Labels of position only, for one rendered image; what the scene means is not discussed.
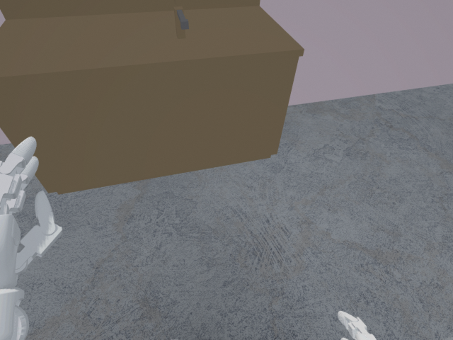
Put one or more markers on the robot left forearm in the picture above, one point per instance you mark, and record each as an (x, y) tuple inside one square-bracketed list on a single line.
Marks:
[(14, 323)]

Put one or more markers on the right robot hand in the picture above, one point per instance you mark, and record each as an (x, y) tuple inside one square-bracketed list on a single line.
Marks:
[(357, 329)]

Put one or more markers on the tap lever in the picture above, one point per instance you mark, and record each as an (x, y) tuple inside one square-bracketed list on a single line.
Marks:
[(183, 22)]

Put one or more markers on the left robot hand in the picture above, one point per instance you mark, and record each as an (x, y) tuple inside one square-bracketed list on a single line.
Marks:
[(15, 173)]

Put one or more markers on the counter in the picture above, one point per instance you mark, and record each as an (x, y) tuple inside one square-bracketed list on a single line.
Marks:
[(114, 91)]

